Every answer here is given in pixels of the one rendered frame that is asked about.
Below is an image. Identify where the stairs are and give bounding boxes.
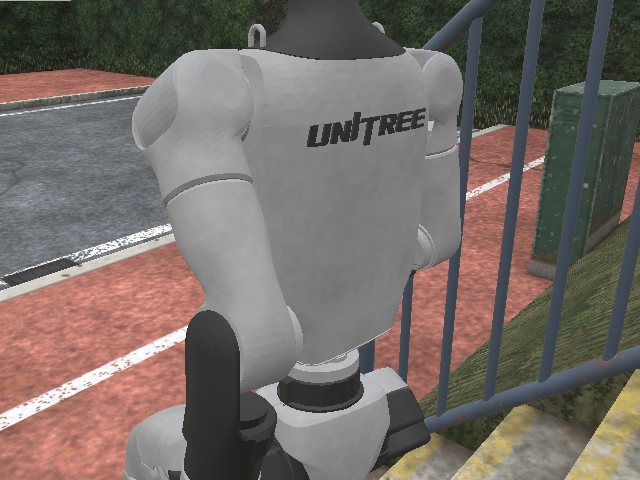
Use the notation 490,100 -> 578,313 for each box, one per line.
364,369 -> 640,480

